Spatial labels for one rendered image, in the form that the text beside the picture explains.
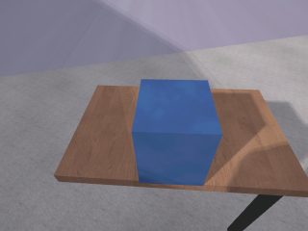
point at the table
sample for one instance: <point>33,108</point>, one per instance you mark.
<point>253,155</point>

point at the carton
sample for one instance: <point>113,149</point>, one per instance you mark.
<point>175,132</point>

